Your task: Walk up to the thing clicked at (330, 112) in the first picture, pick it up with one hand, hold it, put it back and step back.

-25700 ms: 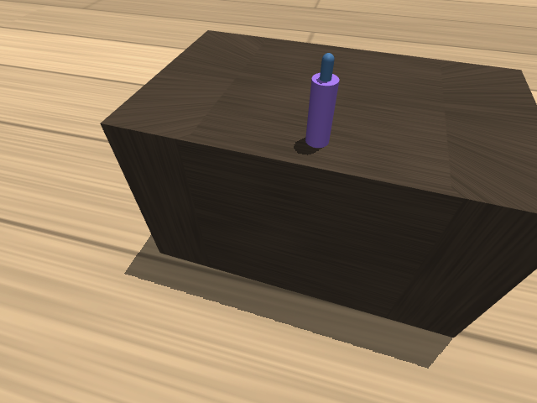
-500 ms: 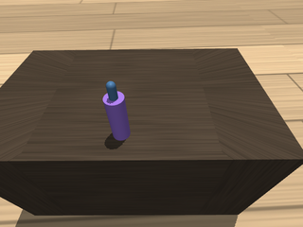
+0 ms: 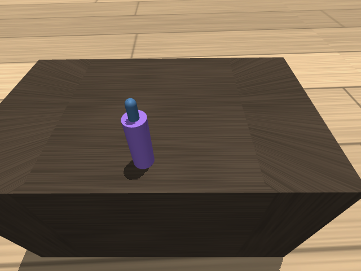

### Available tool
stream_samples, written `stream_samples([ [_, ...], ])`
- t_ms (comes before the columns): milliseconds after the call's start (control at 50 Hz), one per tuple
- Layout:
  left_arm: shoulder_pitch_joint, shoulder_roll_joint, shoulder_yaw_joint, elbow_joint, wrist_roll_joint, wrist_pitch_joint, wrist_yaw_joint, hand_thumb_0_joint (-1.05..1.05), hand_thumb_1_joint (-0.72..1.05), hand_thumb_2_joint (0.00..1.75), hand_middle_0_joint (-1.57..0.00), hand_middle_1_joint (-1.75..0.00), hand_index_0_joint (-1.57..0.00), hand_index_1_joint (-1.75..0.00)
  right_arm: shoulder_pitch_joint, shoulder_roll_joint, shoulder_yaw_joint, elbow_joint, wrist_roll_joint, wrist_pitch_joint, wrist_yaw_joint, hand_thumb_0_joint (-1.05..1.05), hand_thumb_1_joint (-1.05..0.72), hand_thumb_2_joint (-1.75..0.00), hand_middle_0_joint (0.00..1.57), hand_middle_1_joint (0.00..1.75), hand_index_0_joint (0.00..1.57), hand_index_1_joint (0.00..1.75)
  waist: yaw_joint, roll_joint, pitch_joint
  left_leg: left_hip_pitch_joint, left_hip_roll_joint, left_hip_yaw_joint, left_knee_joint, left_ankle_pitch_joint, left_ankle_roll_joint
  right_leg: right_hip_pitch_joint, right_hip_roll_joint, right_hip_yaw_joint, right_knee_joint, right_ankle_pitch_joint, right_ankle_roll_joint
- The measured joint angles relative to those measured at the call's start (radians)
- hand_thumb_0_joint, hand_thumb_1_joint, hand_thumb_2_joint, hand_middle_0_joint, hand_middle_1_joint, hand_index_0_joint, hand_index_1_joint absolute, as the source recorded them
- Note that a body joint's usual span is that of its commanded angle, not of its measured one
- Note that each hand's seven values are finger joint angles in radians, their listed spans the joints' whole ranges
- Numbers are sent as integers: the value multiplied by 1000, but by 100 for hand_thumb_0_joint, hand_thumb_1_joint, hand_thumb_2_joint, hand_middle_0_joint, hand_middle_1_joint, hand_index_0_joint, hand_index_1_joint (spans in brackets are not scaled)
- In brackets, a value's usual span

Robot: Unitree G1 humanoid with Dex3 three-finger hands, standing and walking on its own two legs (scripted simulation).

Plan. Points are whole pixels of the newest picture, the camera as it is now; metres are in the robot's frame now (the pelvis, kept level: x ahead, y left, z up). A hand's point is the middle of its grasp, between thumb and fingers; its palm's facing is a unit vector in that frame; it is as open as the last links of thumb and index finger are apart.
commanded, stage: stand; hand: left
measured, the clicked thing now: (137, 134) +0.46 +0.14 +0.04
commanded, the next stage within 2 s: none
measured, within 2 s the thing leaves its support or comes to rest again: neither
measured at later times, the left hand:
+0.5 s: hand out of the picture +0.07 +0.25 -0.16, palm faces -0.01 -0.94 -0.35, open 8.8 cm
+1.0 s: hand out of the picture +0.07 +0.25 -0.16, palm faces -0.02 -0.94 -0.34, open 7.4 cm
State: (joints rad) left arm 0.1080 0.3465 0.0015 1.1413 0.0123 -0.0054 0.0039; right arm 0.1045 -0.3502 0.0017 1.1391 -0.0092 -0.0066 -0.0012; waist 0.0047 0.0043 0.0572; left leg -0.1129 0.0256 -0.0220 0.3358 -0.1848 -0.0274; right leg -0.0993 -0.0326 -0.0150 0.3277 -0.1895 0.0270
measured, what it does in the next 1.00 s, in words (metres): stands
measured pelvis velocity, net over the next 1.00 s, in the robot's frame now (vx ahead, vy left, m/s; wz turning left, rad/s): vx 0.00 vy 0.00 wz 0.00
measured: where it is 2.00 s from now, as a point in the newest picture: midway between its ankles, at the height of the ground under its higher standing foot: outside the picture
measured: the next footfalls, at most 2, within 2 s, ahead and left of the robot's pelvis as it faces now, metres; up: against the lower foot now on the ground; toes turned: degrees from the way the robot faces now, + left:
none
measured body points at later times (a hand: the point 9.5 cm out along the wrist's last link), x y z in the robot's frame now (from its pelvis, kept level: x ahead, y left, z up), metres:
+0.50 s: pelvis +0.00 +0.00 +0.00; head +0.01 +0.00 +0.45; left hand +0.07 +0.30 -0.13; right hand +0.08 -0.30 -0.13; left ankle +0.00 +0.14 -0.75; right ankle -0.01 -0.14 -0.75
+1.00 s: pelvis +0.00 +0.00 +0.00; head +0.01 +0.00 +0.45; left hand +0.07 +0.30 -0.13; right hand +0.07 -0.30 -0.13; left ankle +0.00 +0.14 -0.75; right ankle -0.01 -0.14 -0.75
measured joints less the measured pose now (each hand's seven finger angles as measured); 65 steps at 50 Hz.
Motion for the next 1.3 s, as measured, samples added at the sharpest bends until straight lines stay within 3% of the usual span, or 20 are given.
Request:
stream_samples([
  [100,3,1,1,-3,0,-1,0,-1,-51,7,-7,-8,-7,-8,3,1,1,0,0,0,0,0,-90,-90,21,30,20,30,0,-1,1,0,1,0,-1,0,-1,1,1,-1,-2,1,-1],
  [180,3,1,0,-6,-3,0,-1,-1,-39,19,-12,-16,-13,-16,5,0,2,-1,0,-2,-1,0,-90,-90,21,30,20,30,1,-1,-1,3,1,0,-4,1,-1,1,0,0,-1,0,-1],
  [380,2,2,0,-11,-2,0,-2,0,23,70,-19,-28,-19,-28,5,1,3,-6,0,-3,0,0,-90,-90,21,30,20,30,1,-2,-3,5,0,-1,-6,2,-2,1,0,-1,2,-2,-3],
  [500,4,3,1,-13,-3,-1,-3,0,63,83,-20,-29,-20,-29,8,1,3,-8,1,-4,1,0,-90,-90,21,30,20,30,1,-3,-4,7,1,-3,-9,4,-3,4,1,-3,0,-2,-3],
  [600,7,4,1,-15,-2,-1,-3,0,80,87,-20,-30,-20,-30,9,1,2,-10,0,-3,1,0,-90,-90,21,30,20,30,1,-3,-3,5,3,-3,-7,4,-4,4,3,-4,-2,0,-4],
  [800,11,5,1,-16,-2,1,-5,0,90,89,-20,-30,-20,-30,12,0,0,-9,0,-3,1,0,-90,-90,21,30,20,30,1,-5,0,3,4,-3,-7,4,-5,0,3,-3,1,-1,-5],
  [1300,10,5,0,-23,-3,0,-5,0,91,89,-20,-30,-20,-30,8,0,1,-11,1,-5,0,0,-90,-89,21,30,20,30,3,-4,-3,10,4,0,-12,1,-5,5,3,0,-1,-5,-5],
])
